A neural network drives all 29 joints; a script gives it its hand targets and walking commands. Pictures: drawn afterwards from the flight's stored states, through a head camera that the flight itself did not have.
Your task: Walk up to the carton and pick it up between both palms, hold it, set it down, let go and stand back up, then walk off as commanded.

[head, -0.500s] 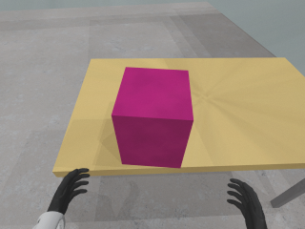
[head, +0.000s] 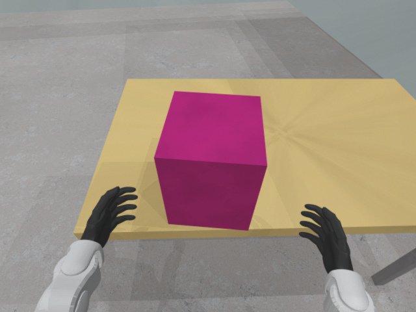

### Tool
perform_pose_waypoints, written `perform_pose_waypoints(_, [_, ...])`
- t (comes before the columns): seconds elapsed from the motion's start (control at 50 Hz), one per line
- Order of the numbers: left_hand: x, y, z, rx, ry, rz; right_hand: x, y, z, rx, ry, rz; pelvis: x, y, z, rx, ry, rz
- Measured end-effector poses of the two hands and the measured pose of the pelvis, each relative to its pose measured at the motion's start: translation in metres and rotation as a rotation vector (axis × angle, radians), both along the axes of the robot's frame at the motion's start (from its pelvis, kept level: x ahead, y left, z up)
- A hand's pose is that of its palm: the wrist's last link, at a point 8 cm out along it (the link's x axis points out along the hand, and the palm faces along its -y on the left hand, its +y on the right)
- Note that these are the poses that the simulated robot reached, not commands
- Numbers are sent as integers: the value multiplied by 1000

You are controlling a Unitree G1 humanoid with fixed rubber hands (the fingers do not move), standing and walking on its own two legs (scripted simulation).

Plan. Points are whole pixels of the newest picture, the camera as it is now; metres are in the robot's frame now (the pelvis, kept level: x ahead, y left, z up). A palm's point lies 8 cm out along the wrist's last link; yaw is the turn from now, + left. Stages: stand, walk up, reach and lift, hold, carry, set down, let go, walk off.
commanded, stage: reach and lift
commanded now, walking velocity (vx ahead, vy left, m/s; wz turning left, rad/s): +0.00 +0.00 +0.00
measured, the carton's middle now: (212, 162) +0.45 +0.03 +0.02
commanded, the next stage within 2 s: none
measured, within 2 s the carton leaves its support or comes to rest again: neither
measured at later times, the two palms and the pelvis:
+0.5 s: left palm (101, 180) +0.31 +0.23 +0.11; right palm (323, 200) +0.30 -0.16 +0.10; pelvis +0.00 +0.00 +0.00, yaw +0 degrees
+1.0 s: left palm (110, 134) +0.38 +0.22 +0.16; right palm (314, 155) +0.37 -0.15 +0.13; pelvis +0.00 +0.00 +0.00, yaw +0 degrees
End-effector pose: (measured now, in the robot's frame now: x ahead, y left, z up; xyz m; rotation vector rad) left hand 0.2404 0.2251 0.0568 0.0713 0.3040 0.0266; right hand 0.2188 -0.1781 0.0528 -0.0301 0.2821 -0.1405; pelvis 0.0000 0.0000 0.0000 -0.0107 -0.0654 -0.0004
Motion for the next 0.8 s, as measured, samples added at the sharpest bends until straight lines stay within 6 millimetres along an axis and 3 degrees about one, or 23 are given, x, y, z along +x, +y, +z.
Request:
perform_pose_waypoints(0.3, [44, 7, 32, -7, -13, 34, 52, 10, 37, 16, -88, 9, 0, 0, 0, 0, 0, 0])
perform_pose_waypoints(0.8, [115, 1, 78, -60, -17, 36, 127, 20, 67, 36, -79, 10, -1, 0, 0, 0, -2, 0])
